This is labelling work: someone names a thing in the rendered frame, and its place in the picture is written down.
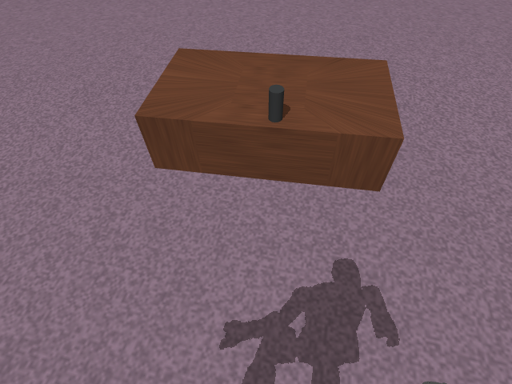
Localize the can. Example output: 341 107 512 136
269 85 284 122

